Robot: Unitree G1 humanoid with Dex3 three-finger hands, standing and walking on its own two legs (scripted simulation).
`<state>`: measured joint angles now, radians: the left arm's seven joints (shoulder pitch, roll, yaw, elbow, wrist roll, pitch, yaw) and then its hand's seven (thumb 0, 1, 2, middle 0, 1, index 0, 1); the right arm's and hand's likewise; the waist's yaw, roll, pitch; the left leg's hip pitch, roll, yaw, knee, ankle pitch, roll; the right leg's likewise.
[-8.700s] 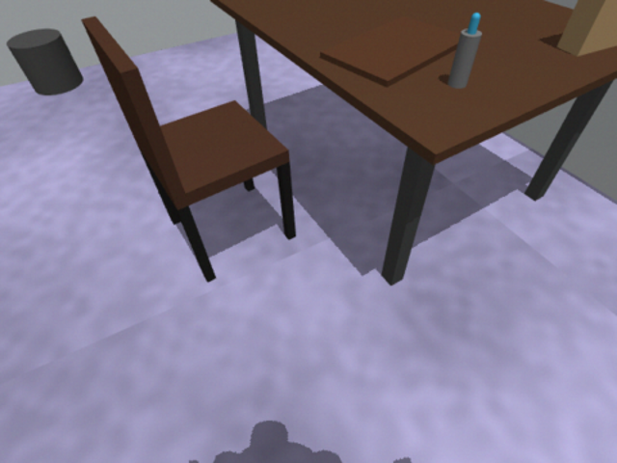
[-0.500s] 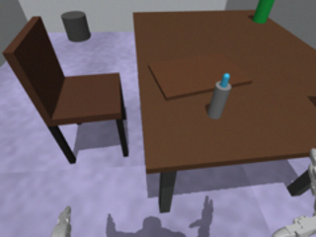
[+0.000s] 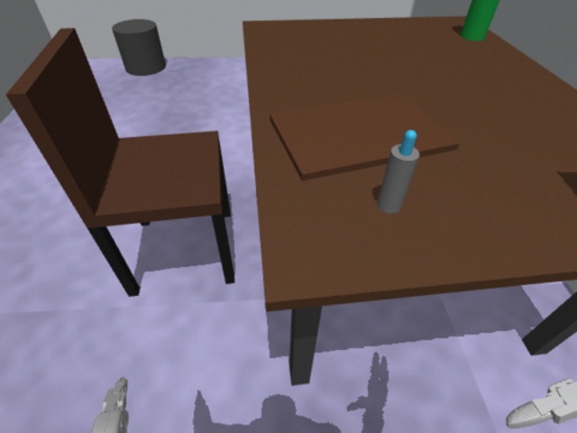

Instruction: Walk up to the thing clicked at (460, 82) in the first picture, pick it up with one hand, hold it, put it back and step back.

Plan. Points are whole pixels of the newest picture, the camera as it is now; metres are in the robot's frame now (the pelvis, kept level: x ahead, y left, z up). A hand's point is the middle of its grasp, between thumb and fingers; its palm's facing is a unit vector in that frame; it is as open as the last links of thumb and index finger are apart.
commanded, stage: go down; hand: right
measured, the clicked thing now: (399, 171) +0.57 -0.22 +0.04
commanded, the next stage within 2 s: none
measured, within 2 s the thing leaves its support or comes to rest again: neither
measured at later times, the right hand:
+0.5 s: hand (558, 291) +0.25 -0.31 +0.11, palm faces +0.35 +0.90 -0.26, open 17.5 cm
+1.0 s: hand (549, 244) +0.32 -0.34 +0.11, palm faces +0.16 +0.99 -0.01, open 17.5 cm
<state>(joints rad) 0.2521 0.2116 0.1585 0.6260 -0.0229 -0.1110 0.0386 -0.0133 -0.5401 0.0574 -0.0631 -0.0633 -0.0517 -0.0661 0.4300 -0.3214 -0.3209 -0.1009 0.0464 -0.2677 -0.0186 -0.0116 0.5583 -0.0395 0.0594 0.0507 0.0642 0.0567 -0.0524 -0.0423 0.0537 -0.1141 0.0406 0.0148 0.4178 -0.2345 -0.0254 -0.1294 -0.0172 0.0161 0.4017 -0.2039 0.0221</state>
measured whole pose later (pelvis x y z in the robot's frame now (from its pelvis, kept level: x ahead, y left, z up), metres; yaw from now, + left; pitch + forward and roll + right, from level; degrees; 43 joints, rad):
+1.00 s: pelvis +0.01 -0.01 -0.01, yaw +1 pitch +3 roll +1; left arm 0.22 0.25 0.01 0.70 -0.02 -0.19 0.17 -0.01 -0.54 0.04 -0.06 -0.06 -0.06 -0.06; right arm -0.26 -0.57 -0.57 0.68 0.30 -0.14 0.52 -0.01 0.55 -0.04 0.04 0.05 0.05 0.06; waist 0.00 0.00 -0.04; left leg -0.28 0.03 0.01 0.49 -0.27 -0.03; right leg -0.32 -0.03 0.01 0.54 -0.27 0.01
